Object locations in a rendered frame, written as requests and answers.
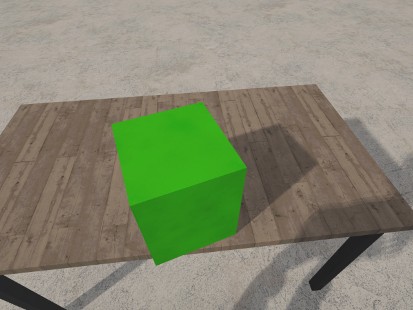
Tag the table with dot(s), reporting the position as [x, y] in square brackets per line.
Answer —
[63, 200]

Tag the carton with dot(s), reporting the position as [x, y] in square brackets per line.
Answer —
[183, 178]

